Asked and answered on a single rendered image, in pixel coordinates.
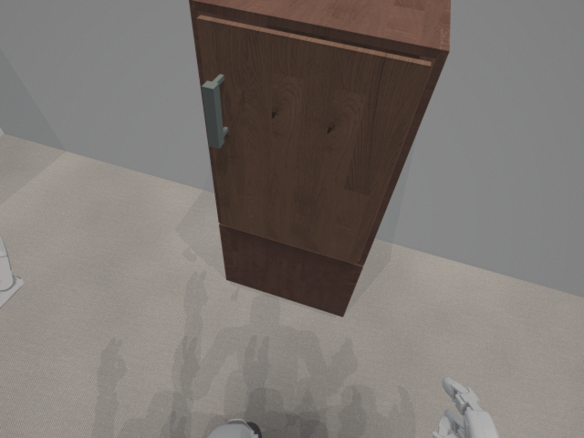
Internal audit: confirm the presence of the left robot hand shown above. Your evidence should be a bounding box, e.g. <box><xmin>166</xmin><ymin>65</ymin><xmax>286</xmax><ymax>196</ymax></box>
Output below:
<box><xmin>0</xmin><ymin>235</ymin><xmax>24</xmax><ymax>308</ymax></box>

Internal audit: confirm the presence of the left robot shin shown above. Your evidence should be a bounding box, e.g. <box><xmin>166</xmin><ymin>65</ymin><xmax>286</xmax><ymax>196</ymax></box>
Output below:
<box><xmin>228</xmin><ymin>419</ymin><xmax>253</xmax><ymax>431</ymax></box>

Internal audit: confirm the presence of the right robot hand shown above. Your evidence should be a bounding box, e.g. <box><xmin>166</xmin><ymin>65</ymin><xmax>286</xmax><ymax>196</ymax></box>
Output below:
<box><xmin>433</xmin><ymin>377</ymin><xmax>500</xmax><ymax>438</ymax></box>

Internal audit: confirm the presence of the cupboard door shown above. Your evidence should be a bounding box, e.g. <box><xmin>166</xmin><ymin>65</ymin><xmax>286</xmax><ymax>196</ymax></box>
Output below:
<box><xmin>196</xmin><ymin>15</ymin><xmax>432</xmax><ymax>264</ymax></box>

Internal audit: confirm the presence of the handle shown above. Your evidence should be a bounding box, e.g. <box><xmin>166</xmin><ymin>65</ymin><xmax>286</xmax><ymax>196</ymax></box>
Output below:
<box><xmin>202</xmin><ymin>74</ymin><xmax>228</xmax><ymax>149</ymax></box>

